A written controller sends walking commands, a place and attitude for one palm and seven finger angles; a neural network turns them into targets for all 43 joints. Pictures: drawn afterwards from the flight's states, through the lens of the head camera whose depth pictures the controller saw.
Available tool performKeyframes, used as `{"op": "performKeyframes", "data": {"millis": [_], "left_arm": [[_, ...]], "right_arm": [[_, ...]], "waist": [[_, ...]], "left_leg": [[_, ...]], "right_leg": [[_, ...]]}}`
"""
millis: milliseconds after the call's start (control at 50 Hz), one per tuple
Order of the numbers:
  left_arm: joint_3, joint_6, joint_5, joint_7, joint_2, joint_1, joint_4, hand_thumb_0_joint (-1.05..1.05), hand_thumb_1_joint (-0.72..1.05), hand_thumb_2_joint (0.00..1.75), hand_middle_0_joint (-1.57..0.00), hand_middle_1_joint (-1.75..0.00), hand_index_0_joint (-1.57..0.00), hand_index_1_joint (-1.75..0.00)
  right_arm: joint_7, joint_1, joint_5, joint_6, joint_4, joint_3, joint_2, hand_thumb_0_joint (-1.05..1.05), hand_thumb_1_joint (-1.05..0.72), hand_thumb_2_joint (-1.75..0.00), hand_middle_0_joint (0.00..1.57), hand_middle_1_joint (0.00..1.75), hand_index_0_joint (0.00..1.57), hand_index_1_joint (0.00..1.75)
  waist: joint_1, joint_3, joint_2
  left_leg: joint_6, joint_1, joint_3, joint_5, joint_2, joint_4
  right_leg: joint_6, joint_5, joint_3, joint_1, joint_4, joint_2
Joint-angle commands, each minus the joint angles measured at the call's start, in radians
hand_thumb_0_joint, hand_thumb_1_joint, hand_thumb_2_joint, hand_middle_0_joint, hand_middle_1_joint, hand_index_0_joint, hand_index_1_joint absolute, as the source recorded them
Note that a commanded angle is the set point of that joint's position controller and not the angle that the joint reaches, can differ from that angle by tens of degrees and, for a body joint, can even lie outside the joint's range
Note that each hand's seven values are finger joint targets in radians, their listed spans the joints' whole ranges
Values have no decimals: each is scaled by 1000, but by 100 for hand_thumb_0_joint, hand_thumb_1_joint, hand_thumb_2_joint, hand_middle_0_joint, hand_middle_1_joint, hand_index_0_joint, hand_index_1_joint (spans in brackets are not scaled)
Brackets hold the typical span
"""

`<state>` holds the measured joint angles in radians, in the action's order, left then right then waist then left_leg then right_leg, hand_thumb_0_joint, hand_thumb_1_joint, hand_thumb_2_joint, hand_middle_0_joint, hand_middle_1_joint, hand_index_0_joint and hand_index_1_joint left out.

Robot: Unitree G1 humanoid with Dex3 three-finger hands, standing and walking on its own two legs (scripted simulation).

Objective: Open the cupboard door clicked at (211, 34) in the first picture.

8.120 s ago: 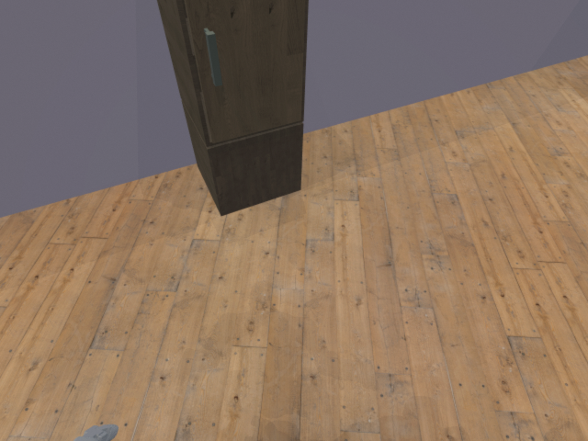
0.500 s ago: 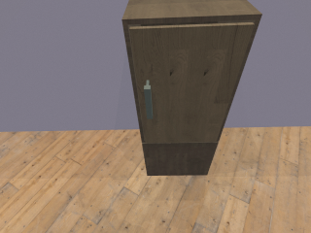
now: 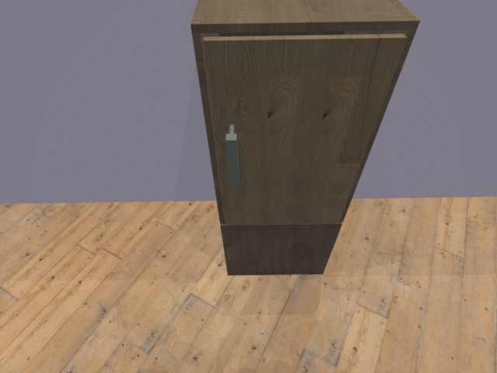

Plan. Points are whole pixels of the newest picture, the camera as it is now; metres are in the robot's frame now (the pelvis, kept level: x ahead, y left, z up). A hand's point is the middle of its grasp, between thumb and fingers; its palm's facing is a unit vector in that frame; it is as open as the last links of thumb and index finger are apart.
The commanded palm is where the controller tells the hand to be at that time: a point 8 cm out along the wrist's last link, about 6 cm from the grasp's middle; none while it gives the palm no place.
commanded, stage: look again from close up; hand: left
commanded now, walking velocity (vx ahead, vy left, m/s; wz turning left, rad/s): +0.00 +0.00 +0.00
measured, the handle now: (233, 156) +0.59 +0.07 -0.02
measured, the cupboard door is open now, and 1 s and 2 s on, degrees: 0 0 0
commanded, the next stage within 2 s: shuffle to correct the standing spot in 0.32 s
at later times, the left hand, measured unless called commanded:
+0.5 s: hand out of the picture +0.02 +0.12 -0.17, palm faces +0.03 -0.99 -0.17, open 7.3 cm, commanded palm none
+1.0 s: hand out of the picture +0.07 +0.04 -0.18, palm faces +0.10 -0.98 -0.18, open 7.3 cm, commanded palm none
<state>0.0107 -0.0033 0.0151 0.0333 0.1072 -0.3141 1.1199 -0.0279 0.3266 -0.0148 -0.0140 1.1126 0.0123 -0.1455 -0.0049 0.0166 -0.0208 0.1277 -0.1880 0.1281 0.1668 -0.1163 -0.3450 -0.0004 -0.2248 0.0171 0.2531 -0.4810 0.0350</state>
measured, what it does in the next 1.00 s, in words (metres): steps to the right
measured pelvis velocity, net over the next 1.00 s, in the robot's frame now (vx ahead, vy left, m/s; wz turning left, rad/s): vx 0.07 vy -0.13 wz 0.05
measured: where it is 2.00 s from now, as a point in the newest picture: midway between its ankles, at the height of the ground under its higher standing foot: outside the picture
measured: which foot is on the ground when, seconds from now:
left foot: down 0.00-0.80, up 0.82-1.00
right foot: down 0.00-1.00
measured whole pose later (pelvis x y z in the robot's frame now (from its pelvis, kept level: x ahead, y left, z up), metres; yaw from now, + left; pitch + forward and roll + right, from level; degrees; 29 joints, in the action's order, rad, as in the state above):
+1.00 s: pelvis +0.07 -0.13 +0.00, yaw +3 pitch +1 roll +0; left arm -0.03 0.01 0.02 0.03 0.14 -0.28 1.04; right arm -0.04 0.25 -0.02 0.01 1.10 -0.02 -0.16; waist 0.01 0.06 0.01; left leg 0.01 -0.35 0.07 0.49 0.03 -0.83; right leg -0.11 -0.28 -0.13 0.21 -0.47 -0.06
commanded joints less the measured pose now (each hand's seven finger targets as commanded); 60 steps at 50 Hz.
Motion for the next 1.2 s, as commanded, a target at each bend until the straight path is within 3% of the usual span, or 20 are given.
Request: {"op": "performKeyframes", "data": {"millis": [0,420,520,580,640,680,720,740,760,780,800,820,860,920,980,1020,1060,1080,1100,1180], "left_arm": [[-12,17,4,6,84,-52,-24,0,90,90,-20,-30,-20,-30],[-2,31,-5,3,97,-46,-12,0,90,90,-20,-30,-20,-30],[-20,4,7,-13,92,-41,-37,0,90,90,-20,-30,-20,-30],[-38,-8,17,-23,93,-22,-71,0,90,90,-20,-30,-20,-30],[-54,-21,17,-33,87,10,-107,0,90,90,-20,-30,-20,-30],[-57,-20,16,-40,72,2,-118,0,90,90,-20,-30,-20,-30],[-60,-16,15,-41,71,-62,-102,0,90,90,-20,-30,-20,-30],[-62,-12,17,-37,101,-76,-96,0,90,90,-20,-30,-20,-30],[-64,-8,17,-28,137,-92,-90,0,90,90,-20,-30,-20,-30],[-65,-9,14,-24,177,-105,-88,0,90,90,-20,-30,-20,-30],[-71,-6,13,-21,185,-124,-91,0,90,90,-20,-30,-20,-30],[-66,-7,15,-18,170,-104,-96,0,90,90,-20,-30,-20,-30],[-67,-9,16,-7,148,-64,-108,0,90,90,-20,-30,-20,-30],[-56,16,12,-1,141,-55,-104,0,90,90,-20,-30,-20,-30],[-43,41,4,5,142,-39,-84,0,90,90,-20,-30,-20,-30],[-43,43,-5,7,150,-27,-77,0,90,90,-20,-30,-20,-30],[-43,35,-6,11,132,-39,-82,0,90,90,-20,-30,-20,-30],[-43,28,-5,16,130,-43,-81,0,90,90,-20,-30,-20,-30],[-42,23,-6,16,141,-35,-76,0,90,90,-20,-30,-20,-30],[-38,21,-3,17,148,-38,-69,0,90,90,-20,-30,-20,-30]], "right_arm": [[-9,45,0,-20,-28,-22,-98,0,-90,-90,20,30,20,30],[-17,25,2,-37,-1,-5,-86,0,-90,-90,20,30,20,30],[-32,38,-6,-26,0,-28,-133,0,-90,-90,20,30,20,30],[-46,63,-11,-18,-11,-50,-160,0,-90,-90,20,30,20,30],[-49,57,-21,-13,-29,-65,-182,0,-90,-90,20,30,20,30],[-48,28,-24,-12,-43,-70,-187,0,-90,-90,20,30,20,30],[-43,-9,-21,-7,-50,-71,-181,0,-90,-90,20,30,20,30],[-38,3,-17,-7,-52,-67,-159,0,-90,-90,20,30,20,30],[-31,5,-14,-8,-58,-57,-113,0,-90,-90,20,30,20,30],[-24,16,-12,-5,-63,-49,-78,0,-90,-90,20,30,20,30],[-27,-20,-13,6,-71,-49,-72,0,-90,-90,20,30,20,30],[-27,-42,-11,8,-77,-52,-79,0,-90,-90,20,30,20,30],[-25,-47,-7,12,-75,-53,-58,0,-90,-90,20,30,20,30],[-14,-40,-2,7,-67,-36,-17,0,-90,-90,20,30,20,30],[-9,-18,9,1,-45,-20,2,0,-90,-90,20,30,20,30],[-14,11,13,0,-36,-23,-18,0,-90,-90,20,30,20,30],[-23,-5,12,-3,-43,-34,-65,0,-90,-90,20,30,20,30],[-26,-27,9,4,-50,-34,-78,0,-90,-90,20,30,20,30],[-27,-44,10,6,-54,-31,-70,0,-90,-90,20,30,20,30],[-25,-54,8,13,-71,-29,-74,0,-90,-90,20,30,20,30]], "waist": [[2,58,30],[-2,5,28],[-6,66,-18],[-18,55,-41],[-23,32,-47],[-9,21,-15],[24,14,-26],[23,18,51],[26,27,150],[24,10,204],[47,-2,257],[49,28,221],[28,37,109],[15,-8,42],[2,-21,33],[-9,-41,49],[8,-36,4],[16,-3,-18],[17,4,-54],[17,-5,2]], "left_leg": [[-78,-44,-280,170,250,149],[-70,59,-189,-136,230,25],[-23,56,-279,-73,327,64],[56,116,-373,-186,430,57],[108,120,-385,-306,489,31],[81,50,-333,-320,457,-3],[11,-63,-245,-196,369,-72],[-32,-151,-196,-65,299,-123],[-75,-252,-104,99,210,-192],[-101,-269,-21,271,133,-300],[-102,-270,-25,400,128,-470],[-98,-308,-49,434,140,-590],[-101,-324,-65,412,160,-682],[-121,-234,-73,334,157,-524],[-133,-89,-86,193,150,-263],[-128,4,-99,45,151,-83],[-97,53,-140,-221,234,-92],[-91,25,-140,-232,245,-117],[-91,13,-149,-212,241,-107],[-104,4,-147,-127,227,-81]], "right_leg": [[-53,10,69,17,54,49],[-52,154,83,-52,91,61],[-45,4,17,57,-10,6],[-39,-144,-10,170,-158,-15],[-36,-266,-1,226,-298,5],[-35,-217,-20,133,-212,1],[-34,-31,-45,-36,-17,-10],[-49,48,13,-124,45,25],[-87,143,109,-186,74,120],[-149,113,172,-169,115,209],[-199,136,237,-137,183,241],[-245,212,244,-122,198,255],[-282,353,177,-121,179,242],[-259,486,126,-128,160,215],[-202,514,115,-117,149,196],[-123,547,99,-131,99,177],[-31,480,68,-102,88,126],[-12,440,73,-88,102,126],[-12,409,76,-98,102,132],[-23,380,89,-123,117,147]]}}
